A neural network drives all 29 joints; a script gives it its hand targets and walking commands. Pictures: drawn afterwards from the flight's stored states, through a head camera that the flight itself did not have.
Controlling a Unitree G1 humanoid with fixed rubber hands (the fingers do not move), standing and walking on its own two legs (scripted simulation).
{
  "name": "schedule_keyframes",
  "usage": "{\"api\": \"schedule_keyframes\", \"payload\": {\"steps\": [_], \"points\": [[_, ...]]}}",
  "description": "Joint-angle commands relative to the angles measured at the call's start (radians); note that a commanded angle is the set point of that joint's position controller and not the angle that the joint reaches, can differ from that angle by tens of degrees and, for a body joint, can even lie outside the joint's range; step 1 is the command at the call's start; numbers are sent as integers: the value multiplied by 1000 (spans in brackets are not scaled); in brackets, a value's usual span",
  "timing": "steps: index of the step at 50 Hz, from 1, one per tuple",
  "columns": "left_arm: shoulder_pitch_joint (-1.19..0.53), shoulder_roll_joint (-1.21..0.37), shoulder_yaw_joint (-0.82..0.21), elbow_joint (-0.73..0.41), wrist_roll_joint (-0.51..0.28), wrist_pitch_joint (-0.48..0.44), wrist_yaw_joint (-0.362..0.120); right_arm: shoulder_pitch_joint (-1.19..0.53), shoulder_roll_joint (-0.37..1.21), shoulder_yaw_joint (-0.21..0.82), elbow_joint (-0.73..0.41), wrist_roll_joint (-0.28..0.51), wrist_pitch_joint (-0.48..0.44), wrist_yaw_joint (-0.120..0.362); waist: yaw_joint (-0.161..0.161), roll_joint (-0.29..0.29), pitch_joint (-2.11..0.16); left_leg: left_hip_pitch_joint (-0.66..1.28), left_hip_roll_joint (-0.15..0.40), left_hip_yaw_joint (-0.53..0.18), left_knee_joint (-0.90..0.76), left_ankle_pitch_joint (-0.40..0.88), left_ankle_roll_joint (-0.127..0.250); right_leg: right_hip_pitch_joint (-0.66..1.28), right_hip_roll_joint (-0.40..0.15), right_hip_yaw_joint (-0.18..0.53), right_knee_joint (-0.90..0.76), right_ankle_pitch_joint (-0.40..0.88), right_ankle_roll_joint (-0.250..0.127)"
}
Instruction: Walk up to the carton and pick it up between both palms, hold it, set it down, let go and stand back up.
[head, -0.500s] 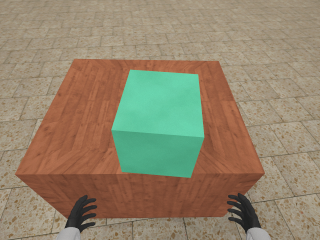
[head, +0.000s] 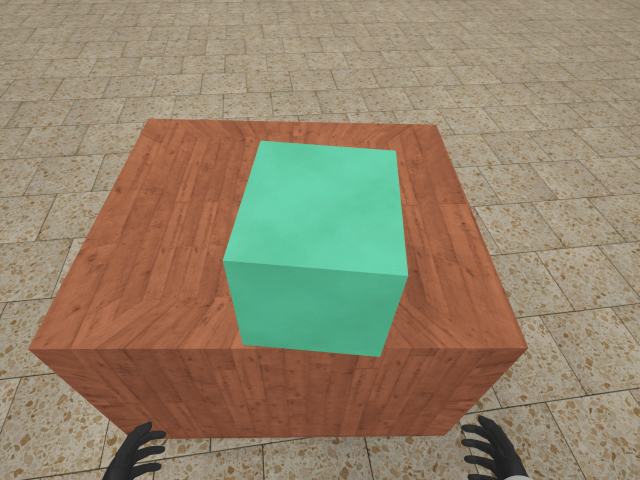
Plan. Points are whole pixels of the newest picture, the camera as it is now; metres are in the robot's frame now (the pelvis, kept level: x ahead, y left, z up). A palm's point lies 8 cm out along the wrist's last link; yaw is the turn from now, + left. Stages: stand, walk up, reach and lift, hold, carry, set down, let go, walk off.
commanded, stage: stand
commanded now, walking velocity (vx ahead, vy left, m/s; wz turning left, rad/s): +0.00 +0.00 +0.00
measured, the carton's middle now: (319, 247) +0.51 +0.02 -0.07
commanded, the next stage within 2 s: none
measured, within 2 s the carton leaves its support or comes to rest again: neither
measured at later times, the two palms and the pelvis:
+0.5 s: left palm out of the picture +0.10 +0.28 -0.11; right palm out of the picture +0.14 -0.24 -0.11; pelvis +0.01 +0.00 +0.00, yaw +0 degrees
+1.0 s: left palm out of the picture +0.09 +0.28 -0.11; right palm out of the picture +0.12 -0.24 -0.12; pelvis +0.00 +0.00 +0.00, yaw +0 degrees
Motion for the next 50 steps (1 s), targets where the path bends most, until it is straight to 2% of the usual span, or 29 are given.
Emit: {"api": "schedule_keyframes", "payload": {"steps": [1,3,4,5,8,9,10,14,16,18,19,20,21,23,24,31,32,33,35,37,39,40,41,43,44,45,47,49,50], "points": [[-37,194,30,-43,91,-79,-19,1,-302,-21,-103,-55,-4,0,10,54,-132,20,62,-87,-142,5,41,-27,-118,151,-187,-69,-14],[-15,212,28,2,86,-82,-18,-8,-336,-23,-82,-50,-4,-3,3,108,-120,14,74,-95,-163,67,37,4,-114,134,-155,58,-12],[-11,212,28,8,83,-82,-16,1,-332,-27,-77,-51,-3,-4,14,98,-166,-3,84,-108,-158,17,37,43,-100,128,-149,43,-11],[-13,214,22,19,89,-91,-17,-29,-311,-14,-71,-47,0,-6,21,67,-95,-12,83,-105,-158,110,35,22,-109,120,-151,140,-3],[-3,232,19,63,89,-97,-10,-22,-324,-9,-46,-33,4,-10,15,98,-180,65,81,-88,-139,203,36,64,-114,136,-119,252,-12],[-6,236,23,76,80,-94,-10,-8,-327,-11,-34,-36,8,-13,5,96,-193,69,98,-100,-138,248,41,73,-119,127,-118,257,-10],[-9,230,23,89,83,-100,-10,-26,-334,-18,-40,-41,7,-15,20,102,-181,54,93,-100,-129,260,47,77,-111,132,-100,262,-11],[-22,229,23,115,88,-93,-6,-9,-324,-14,-42,-36,9,-8,5,56,-171,68,89,-83,-138,205,41,70,-119,137,-132,238,-19],[-18,201,17,115,84,-97,-10,-36,-319,-9,-31,-38,12,-15,12,121,-210,84,95,-87,-145,223,44,94,-127,141,-132,272,-19],[-29,235,22,124,91,-95,-4,-27,-307,-10,-28,-36,17,-16,-3,62,-187,96,96,-86,-146,243,42,70,-121,140,-137,270,-21],[-26,225,19,134,80,-93,-6,-41,-339,-10,-18,-34,12,-13,15,91,-170,80,95,-80,-149,213,41,66,-122,143,-143,259,-13],[-25,234,18,144,77,-98,-2,-24,-314,-11,-27,-31,14,-11,-4,52,-163,87,95,-91,-164,191,40,56,-119,149,-158,229,-17],[-14,215,15,158,75,-99,-4,-30,-343,-13,-8,-36,16,-17,14,104,-133,66,99,-98,-167,197,48,48,-131,159,-152,225,-25],[-49,220,16,145,81,-105,-7,-12,-330,-17,-2,-42,11,-15,-7,68,-183,101,101,-92,-145,194,54,56,-140,156,-159,218,-29],[-46,226,23,145,78,-105,-5,-41,-311,-13,-5,-38,11,-13,1,44,-159,84,98,-99,-162,177,53,46,-129,167,-156,195,-31],[-19,244,18,169,75,-106,-3,-35,-321,-12,19,-28,10,-11,-2,79,-162,84,84,-88,-152,198,54,68,-131,166,-154,231,-27],[-29,236,24,168,84,-105,-2,-19,-304,-7,17,-34,11,-14,-8,31,-124,72,90,-93,-175,198,45,53,-125,149,-149,187,-25],[-16,221,18,165,76,-105,-7,-24,-335,-15,28,-39,8,-13,7,70,-150,82,94,-87,-160,207,51,58,-129,145,-153,203,-23],[-38,236,28,170,79,-102,-3,-32,-329,-21,15,-36,5,-9,-6,43,-125,69,91,-81,-154,189,38,38,-131,151,-166,230,-21],[-41,259,33,170,76,-103,-5,-44,-329,-8,23,-31,9,-10,2,102,-150,69,105,-93,-165,198,52,55,-122,149,-147,215,-18],[-19,247,26,170,77,-111,-7,-43,-322,-14,30,-28,9,-11,1,39,-169,110,97,-100,-149,232,47,57,-129,150,-156,255,-29],[-12,247,29,191,75,-106,-2,-27,-335,-16,35,-29,10,-11,0,61,-140,95,88,-89,-165,204,48,53,-129,155,-161,253,-28],[-29,253,31,173,77,-109,0,-53,-318,-8,40,-34,17,-14,2,30,-116,77,98,-101,-164,202,59,41,-133,156,-168,239,-28],[-11,253,27,191,71,-104,-1,-12,-330,-13,50,-32,13,-11,-10,82,-134,100,99,-87,-164,199,53,43,-139,155,-168,230,-26],[-22,243,26,181,71,-106,-1,-33,-320,-6,33,-31,14,-10,-1,67,-105,77,99,-107,-169,194,60,29,-132,156,-172,213,-24],[-1,241,28,195,70,-104,3,-25,-334,-13,44,-25,16,-5,-3,126,-131,93,101,-92,-173,201,55,53,-140,161,-178,226,-26],[-43,231,29,191,65,-102,2,-47,-327,-13,47,-26,10,-8,3,28,-151,85,104,-86,-166,235,55,71,-135,154,-161,274,-27],[-31,239,27,195,69,-107,-3,-34,-342,-8,62,-27,7,-10,4,59,-114,94,100,-92,-159,207,56,30,-140,167,-177,236,-26],[-5,244,25,208,70,-109,-4,-13,-340,-17,64,-25,8,-10,-4,33,-126,107,97,-101,-162,176,59,25,-129,169,-175,195,-24]]}}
